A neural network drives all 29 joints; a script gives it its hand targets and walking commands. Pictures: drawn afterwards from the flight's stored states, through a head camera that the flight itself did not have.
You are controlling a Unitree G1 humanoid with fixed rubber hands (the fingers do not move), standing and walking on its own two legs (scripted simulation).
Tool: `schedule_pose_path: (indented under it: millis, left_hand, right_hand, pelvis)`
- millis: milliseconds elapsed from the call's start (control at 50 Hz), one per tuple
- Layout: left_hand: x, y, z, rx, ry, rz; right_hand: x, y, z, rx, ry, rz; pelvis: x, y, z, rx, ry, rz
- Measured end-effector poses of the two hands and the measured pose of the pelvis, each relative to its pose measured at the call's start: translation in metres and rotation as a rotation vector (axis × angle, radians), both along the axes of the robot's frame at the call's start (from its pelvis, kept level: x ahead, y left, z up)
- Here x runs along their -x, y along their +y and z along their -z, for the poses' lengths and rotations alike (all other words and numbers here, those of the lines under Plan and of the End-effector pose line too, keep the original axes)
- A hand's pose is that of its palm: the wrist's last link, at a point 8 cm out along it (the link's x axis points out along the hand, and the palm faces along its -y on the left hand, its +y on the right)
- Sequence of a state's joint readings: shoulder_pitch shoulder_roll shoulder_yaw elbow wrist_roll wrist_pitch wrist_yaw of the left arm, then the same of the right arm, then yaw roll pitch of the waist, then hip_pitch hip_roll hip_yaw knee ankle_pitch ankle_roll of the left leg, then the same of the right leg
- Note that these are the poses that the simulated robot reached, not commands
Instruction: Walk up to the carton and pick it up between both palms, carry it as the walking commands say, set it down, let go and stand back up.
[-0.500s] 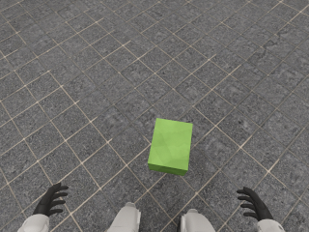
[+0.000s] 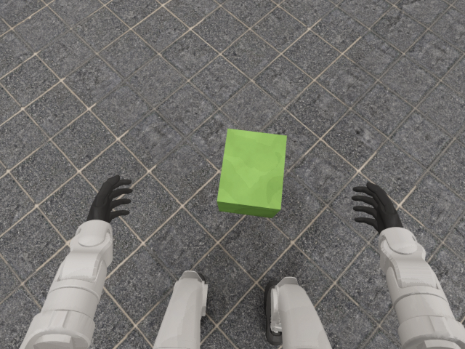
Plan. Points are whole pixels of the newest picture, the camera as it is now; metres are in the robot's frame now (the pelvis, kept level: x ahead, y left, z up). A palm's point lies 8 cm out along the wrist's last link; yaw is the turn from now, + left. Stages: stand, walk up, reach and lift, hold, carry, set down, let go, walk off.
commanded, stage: reach and lift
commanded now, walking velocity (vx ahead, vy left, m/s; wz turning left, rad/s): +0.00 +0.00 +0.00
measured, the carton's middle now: (251, 175) +0.56 -0.05 -0.60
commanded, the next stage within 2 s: none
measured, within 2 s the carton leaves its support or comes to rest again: neither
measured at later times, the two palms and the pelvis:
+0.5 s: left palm (154, 150) +0.48 +0.18 -0.16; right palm (359, 163) +0.46 -0.24 -0.14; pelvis +0.01 +0.00 -0.02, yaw -1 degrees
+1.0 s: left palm (170, 134) +0.54 +0.16 -0.20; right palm (338, 149) +0.50 -0.22 -0.19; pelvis +0.01 +0.00 -0.04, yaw -2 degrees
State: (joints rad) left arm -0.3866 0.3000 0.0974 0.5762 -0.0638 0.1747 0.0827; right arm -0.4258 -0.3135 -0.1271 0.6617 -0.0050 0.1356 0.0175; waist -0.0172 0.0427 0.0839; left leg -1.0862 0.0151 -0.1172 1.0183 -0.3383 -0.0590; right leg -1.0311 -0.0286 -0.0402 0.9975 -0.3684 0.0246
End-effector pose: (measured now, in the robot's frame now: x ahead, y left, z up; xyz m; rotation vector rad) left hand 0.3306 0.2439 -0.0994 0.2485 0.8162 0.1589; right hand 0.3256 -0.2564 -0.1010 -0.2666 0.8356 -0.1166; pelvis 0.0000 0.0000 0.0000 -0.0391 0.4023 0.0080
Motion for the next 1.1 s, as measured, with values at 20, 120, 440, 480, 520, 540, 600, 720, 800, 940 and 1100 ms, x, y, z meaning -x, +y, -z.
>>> schedule_pose_path:
  millis: [20,120,440,480,520,540,600,720,800,940,1100]
  left_hand:
    - [-0.012,-0.008,-0.002,0.009,-0.015,0.017]
    - [-0.067,-0.044,-0.011,0.056,-0.074,0.082]
    - [-0.133,-0.056,0.060,0.127,-0.039,0.072]
    - [-0.146,-0.060,0.063,0.135,-0.055,0.084]
    - [-0.161,-0.064,0.059,0.140,-0.086,0.089]
    - [-0.168,-0.066,0.056,0.143,-0.104,0.090]
    - [-0.190,-0.069,0.043,0.153,-0.158,0.083]
    - [-0.213,-0.077,0.029,0.183,-0.217,0.079]
    - [-0.213,-0.082,0.044,0.200,-0.182,0.079]
    - [-0.207,-0.086,0.088,0.208,-0.123,0.070]
    - [-0.217,-0.091,0.121,0.207,-0.145,0.066]
  right_hand:
    - [-0.005,-0.001,-0.001,-0.003,-0.007,0.006]
    - [-0.025,-0.008,-0.001,-0.006,-0.005,0.042]
    - [-0.112,0.009,0.039,-0.050,-0.116,0.077]
    - [-0.125,0.014,0.040,-0.057,-0.139,0.078]
    - [-0.135,0.017,0.040,-0.062,-0.152,0.082]
    - [-0.138,0.018,0.041,-0.065,-0.156,0.087]
    - [-0.145,0.017,0.041,-0.074,-0.157,0.104]
    - [-0.149,0.016,0.046,-0.106,-0.162,0.117]
    - [-0.163,0.022,0.047,-0.137,-0.196,0.111]
    - [-0.184,0.035,0.069,-0.179,-0.208,0.127]
    - [-0.164,0.034,0.122,-0.167,-0.136,0.185]
  pelvis:
    - [0.003,-0.001,0.001,-0.001,0.005,0.001]
    - [0.014,-0.004,0.007,-0.005,0.039,0.004]
    - [-0.005,-0.005,0.019,-0.005,0.258,0.015]
    - [-0.008,-0.003,0.020,-0.002,0.278,0.016]
    - [-0.011,-0.002,0.020,0.000,0.288,0.016]
    - [-0.012,-0.002,0.020,0.000,0.292,0.016]
    - [-0.015,-0.001,0.020,0.001,0.298,0.016]
    - [-0.017,-0.004,0.020,-0.004,0.309,0.016]
    - [-0.014,-0.006,0.023,-0.006,0.335,0.017]
    - [-0.010,-0.004,0.032,-0.003,0.405,0.022]
    - [-0.006,0.002,0.048,0.004,0.443,0.028]
